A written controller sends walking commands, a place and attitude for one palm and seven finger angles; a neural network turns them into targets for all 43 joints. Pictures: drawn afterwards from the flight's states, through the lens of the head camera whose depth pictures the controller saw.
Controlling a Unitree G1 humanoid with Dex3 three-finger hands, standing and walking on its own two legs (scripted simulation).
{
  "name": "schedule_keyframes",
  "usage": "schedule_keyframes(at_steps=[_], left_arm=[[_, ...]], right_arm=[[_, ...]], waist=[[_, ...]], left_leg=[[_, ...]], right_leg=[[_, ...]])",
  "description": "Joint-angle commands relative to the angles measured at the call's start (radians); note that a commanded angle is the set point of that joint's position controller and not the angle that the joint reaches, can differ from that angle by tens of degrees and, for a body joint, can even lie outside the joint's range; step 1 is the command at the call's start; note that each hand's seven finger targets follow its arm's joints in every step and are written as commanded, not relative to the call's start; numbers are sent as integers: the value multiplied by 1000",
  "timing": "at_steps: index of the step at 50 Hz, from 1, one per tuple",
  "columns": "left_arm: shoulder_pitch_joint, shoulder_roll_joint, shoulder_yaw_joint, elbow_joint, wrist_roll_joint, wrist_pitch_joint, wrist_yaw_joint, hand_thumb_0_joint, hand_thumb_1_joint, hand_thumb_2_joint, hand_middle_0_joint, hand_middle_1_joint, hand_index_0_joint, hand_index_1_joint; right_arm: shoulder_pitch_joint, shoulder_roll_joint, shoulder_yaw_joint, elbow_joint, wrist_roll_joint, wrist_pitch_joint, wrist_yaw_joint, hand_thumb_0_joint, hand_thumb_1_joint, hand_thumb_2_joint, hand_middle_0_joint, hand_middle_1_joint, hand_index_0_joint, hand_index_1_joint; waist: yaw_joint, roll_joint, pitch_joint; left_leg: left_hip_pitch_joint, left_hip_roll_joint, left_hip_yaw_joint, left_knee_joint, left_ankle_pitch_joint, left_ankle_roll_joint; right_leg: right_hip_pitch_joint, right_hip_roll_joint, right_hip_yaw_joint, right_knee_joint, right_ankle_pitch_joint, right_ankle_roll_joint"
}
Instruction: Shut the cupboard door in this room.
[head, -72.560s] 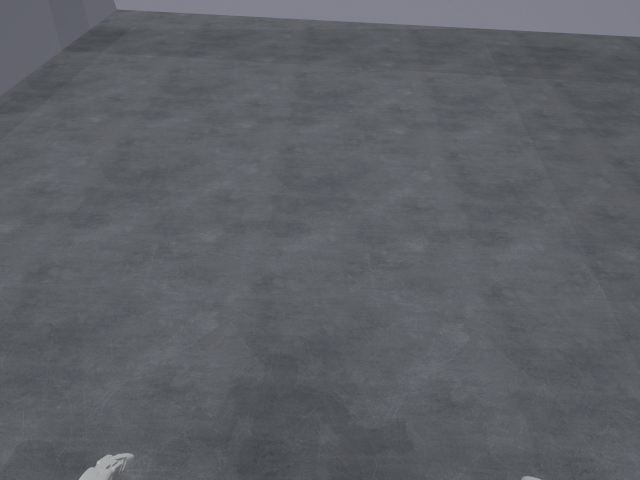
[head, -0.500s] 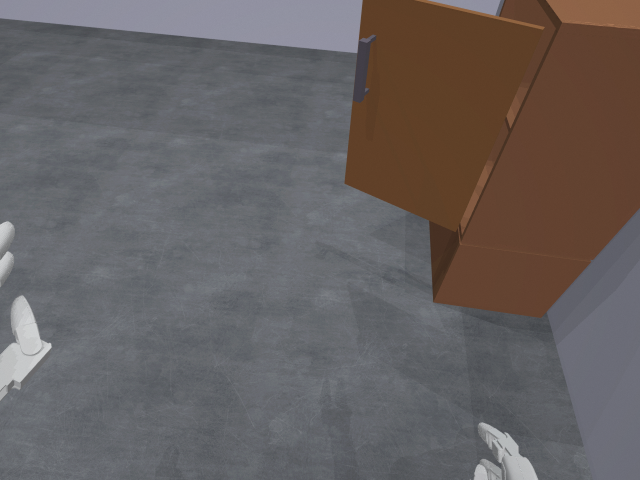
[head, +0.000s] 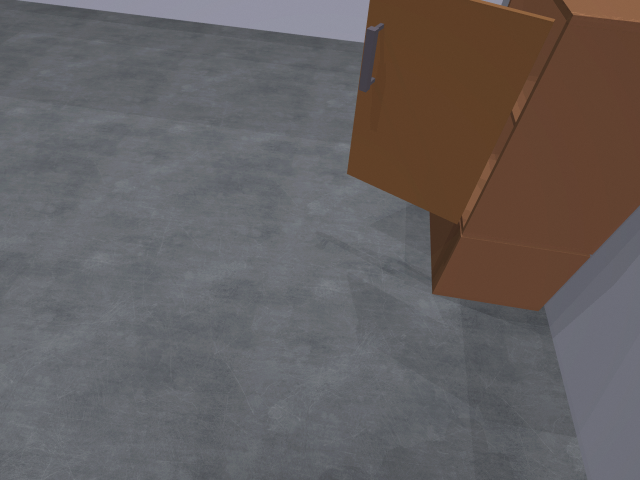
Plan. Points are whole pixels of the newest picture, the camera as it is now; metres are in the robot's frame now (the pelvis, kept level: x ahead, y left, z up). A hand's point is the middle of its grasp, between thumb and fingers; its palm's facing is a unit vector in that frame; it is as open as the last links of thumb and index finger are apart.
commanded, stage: let the arm hang, fingers relaxed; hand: left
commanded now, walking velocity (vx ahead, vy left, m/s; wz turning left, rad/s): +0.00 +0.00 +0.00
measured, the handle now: (372, 57) +1.07 -0.07 +0.03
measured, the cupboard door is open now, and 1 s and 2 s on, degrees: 66 66 66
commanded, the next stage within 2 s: look to check the result in 0.62 s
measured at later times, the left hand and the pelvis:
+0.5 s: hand out of the picture +0.04 +0.17 -0.17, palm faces -0.02 -0.98 -0.20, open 7.4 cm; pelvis +0.01 +0.00 +0.00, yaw -2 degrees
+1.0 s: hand out of the picture +0.05 +0.19 -0.16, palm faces -0.02 -0.97 -0.26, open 7.4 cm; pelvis +0.03 -0.01 +0.01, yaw -1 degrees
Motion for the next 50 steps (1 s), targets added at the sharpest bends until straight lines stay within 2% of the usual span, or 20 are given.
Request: schedule_keyframes(at_steps=[1,6,9,16,19,25,30,35,38,50], left_arm=[[7,111,24,-2,0,-34,6,0,900,900,-200,-300,-200,-300],[7,102,19,59,-1,-37,10,0,900,900,-200,-300,-200,-300],[12,98,18,81,0,-34,12,0,900,900,-200,-300,-200,-300],[3,90,20,99,2,-35,14,0,900,900,-200,-300,-200,-300],[1,88,22,102,2,-37,15,0,900,900,-200,-300,-200,-300],[-15,84,23,108,1,-39,15,0,900,900,-200,-300,-200,-300],[-30,95,26,107,0,-44,13,0,900,900,-200,-300,-200,-300],[-41,109,28,109,-1,-50,13,0,900,900,-200,-300,-200,-300],[-52,120,29,111,-1,-51,12,0,900,900,-200,-300,-200,-300],[-86,158,29,115,-1,-54,9,0,900,900,-200,-300,-200,-300]], right_arm=[[-1,-141,-42,-37,7,-35,-20,0,-900,-900,200,300,200,300],[27,-131,-41,15,10,-37,-24,0,-900,-900,200,300,200,300],[27,-118,-40,39,9,-34,-24,0,-900,-900,200,300,200,300],[15,-106,-40,64,8,-37,-24,0,-900,-900,200,300,200,300],[6,-98,-39,70,8,-42,-25,0,-900,-900,200,300,200,300],[-3,-92,-37,77,8,-45,-28,0,-900,-900,200,300,200,300],[-8,-105,-37,79,8,-49,-30,0,-900,-900,200,300,200,300],[-19,-125,-42,76,9,-52,-31,0,-900,-900,200,300,200,300],[-28,-135,-43,78,10,-50,-31,0,-900,-900,200,300,200,300],[-77,-176,-45,79,9,-51,-29,0,-900,-900,200,300,200,300]], waist=[[-7,60,-20],[-12,-29,11],[-11,-37,31],[-8,-1,37],[-5,23,20],[-5,32,24],[-6,47,13],[-8,38,-20],[-8,11,-10],[-9,14,-15]], left_leg=[[-18,118,-141,-190,-71,-8],[21,119,-126,-192,-41,-4],[29,115,-114,-196,-64,-4],[27,114,-109,-209,-58,-6],[36,116,-104,-207,-10,-8],[48,114,-100,-205,29,-13],[57,118,-97,-199,88,-15],[92,122,-96,-187,140,-14],[97,126,-96,-187,146,-14],[125,132,-99,-205,157,-16]], right_leg=[[36,-52,96,-89,1,-42],[4,-57,106,-112,-17,-40],[-21,-58,108,-119,-48,-37],[-18,-54,111,-116,-29,-34],[3,-56,110,-110,13,-35],[15,-59,109,-120,31,-35],[41,-61,108,-123,73,-38],[60,-67,108,-129,112,-42],[59,-70,105,-134,118,-43],[71,-73,113,-152,137,-45]])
